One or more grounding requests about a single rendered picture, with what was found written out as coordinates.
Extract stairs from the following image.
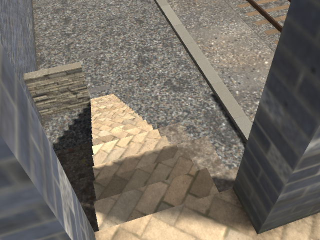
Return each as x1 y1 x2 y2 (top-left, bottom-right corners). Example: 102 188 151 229
90 94 219 231

